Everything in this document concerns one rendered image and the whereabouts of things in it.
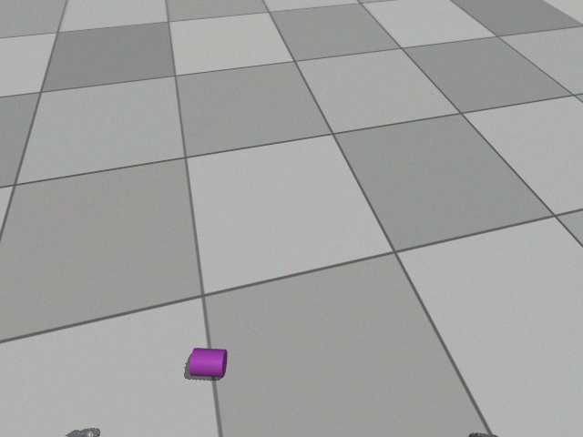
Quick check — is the can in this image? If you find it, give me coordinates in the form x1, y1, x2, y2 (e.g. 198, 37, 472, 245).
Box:
189, 348, 227, 377

